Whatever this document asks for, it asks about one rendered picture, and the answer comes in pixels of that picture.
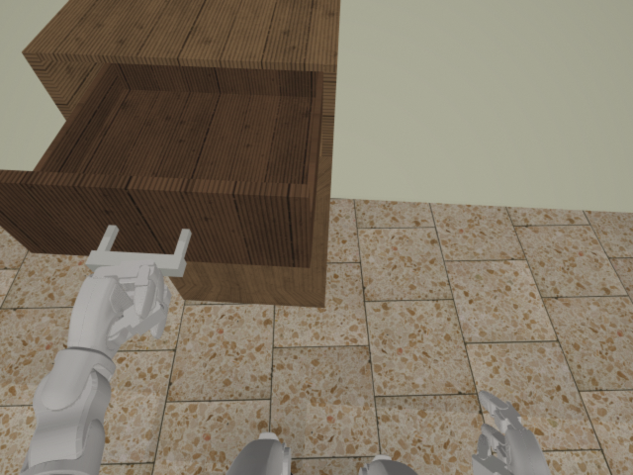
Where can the drawer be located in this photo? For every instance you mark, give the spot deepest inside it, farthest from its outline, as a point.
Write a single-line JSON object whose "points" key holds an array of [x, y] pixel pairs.
{"points": [[229, 153]]}

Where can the robot left shin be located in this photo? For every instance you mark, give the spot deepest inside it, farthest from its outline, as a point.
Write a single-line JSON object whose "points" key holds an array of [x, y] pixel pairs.
{"points": [[268, 435]]}

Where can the left robot thigh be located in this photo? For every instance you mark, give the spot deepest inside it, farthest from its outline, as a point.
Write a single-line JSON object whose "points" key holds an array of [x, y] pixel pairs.
{"points": [[262, 457]]}

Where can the robot left forearm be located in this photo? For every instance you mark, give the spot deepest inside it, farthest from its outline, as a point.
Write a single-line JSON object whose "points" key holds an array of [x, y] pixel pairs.
{"points": [[70, 405]]}

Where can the cabinet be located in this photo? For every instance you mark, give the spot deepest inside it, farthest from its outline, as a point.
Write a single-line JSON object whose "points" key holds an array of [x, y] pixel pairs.
{"points": [[68, 53]]}

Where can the right robot hand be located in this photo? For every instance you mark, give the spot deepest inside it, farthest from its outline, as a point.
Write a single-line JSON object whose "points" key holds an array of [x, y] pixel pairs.
{"points": [[518, 452]]}

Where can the handle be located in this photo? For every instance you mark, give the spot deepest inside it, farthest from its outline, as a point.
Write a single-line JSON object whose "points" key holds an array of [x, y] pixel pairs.
{"points": [[170, 264]]}

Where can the left robot hand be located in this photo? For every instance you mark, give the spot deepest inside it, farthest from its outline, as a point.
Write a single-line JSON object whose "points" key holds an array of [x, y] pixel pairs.
{"points": [[94, 321]]}

